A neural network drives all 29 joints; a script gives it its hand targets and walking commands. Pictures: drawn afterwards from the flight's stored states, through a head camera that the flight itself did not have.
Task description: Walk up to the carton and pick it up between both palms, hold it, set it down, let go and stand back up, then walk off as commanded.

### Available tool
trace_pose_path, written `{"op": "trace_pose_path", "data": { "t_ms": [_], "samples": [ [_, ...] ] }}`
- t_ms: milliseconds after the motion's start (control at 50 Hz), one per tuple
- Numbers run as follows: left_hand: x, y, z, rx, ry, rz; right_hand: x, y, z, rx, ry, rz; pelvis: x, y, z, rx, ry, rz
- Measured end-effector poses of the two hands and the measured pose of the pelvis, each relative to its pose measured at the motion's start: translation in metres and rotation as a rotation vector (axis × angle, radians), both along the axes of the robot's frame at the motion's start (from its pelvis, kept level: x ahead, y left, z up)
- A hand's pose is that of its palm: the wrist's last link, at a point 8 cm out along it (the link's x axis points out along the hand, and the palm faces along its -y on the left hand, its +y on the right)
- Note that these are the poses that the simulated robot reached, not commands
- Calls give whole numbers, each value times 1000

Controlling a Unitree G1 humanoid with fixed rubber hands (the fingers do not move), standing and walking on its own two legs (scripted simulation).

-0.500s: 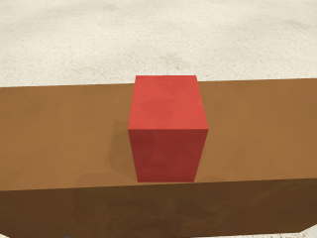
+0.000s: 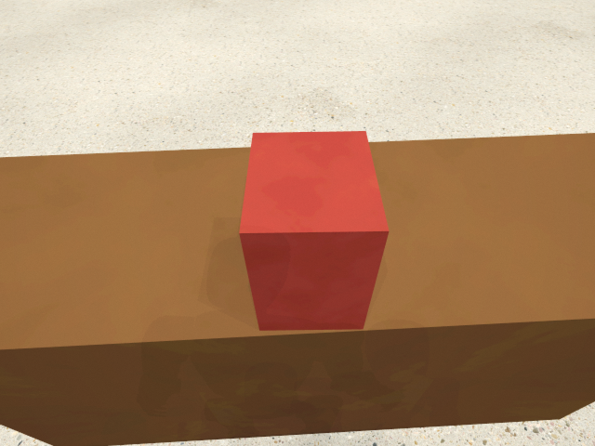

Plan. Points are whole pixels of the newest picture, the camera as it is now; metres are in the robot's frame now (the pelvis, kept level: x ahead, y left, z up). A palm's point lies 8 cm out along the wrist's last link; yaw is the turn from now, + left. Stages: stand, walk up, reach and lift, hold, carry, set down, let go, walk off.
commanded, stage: walk off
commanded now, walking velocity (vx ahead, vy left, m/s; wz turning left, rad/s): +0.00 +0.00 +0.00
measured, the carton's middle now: (310, 235) +0.41 +0.00 +0.04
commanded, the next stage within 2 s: none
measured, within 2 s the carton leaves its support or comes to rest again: neither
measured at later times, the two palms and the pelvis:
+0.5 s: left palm out of the picture -0.02 +0.29 -0.15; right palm out of the picture +0.01 -0.33 -0.18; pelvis -0.10 -0.02 -0.07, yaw +1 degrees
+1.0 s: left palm out of the picture -0.13 +0.35 -0.15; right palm out of the picture -0.17 -0.27 -0.13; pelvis -0.22 +0.03 -0.04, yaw +2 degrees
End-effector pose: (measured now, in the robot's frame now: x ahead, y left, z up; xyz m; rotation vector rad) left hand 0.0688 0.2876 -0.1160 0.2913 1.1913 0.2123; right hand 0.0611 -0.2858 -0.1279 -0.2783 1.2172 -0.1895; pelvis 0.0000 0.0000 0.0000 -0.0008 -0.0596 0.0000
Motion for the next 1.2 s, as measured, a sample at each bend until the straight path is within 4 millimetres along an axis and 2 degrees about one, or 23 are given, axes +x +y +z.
{"op": "trace_pose_path", "data": {
  "t_ms": [120,220,320,400,480,560,620,700,780,840,920,980,1080,1140,1200],
  "samples": [
    [1,-1,0,5,-7,-7,-3,-1,-1,8,-12,-19,-5,-1,-2,0,9,3],
    [-4,6,-5,38,-14,-38,-9,-11,-8,-13,-35,-21,-28,-1,-13,1,5,5],
    [-19,13,-15,69,-13,-74,-29,-22,-20,-44,-36,11,-55,-2,-30,15,-17,-1],
    [-42,12,-24,98,-9,-87,-45,-35,-35,-65,-43,40,-77,-9,-46,17,-47,-7],
    [-77,7,-32,115,-11,-78,-50,-46,-51,-72,-66,57,-96,-17,-63,9,-72,11],
    [-113,4,-33,117,4,-28,-61,-43,-57,-62,-53,71,-114,-15,-64,1,-70,32],
    [-127,7,-29,110,-20,12,-81,-36,-54,-58,-20,100,-128,-11,-59,-7,-52,54],
    [-134,19,-25,103,-93,35,-116,-28,-45,-68,38,129,-149,-4,-54,-10,-27,86],
    [-141,38,-32,91,-134,17,-153,-21,-35,-94,66,125,-175,8,-57,-12,-2,107],
    [-157,48,-39,67,-118,23,-185,-10,-22,-102,79,98,-196,16,-51,49,-18,62],
    [-179,53,-37,45,-78,16,-218,2,-5,-118,64,66,-209,25,-41,-26,-20,81],
    [-193,57,-37,47,-64,3,-229,10,2,-120,39,36,-219,26,-36,-27,-16,54],
    [-214,58,-40,61,-26,-39,-225,13,4,-123,-70,27,-239,27,-39,-18,-18,-2],
    [-223,54,-41,74,-15,-64,-226,9,-2,-114,-120,31,-254,24,-44,-2,-10,-31],
    [-230,46,-41,97,-14,-99,-234,1,-13,-100,-145,31,-273,18,-51,11,-7,-51]
  ]
}}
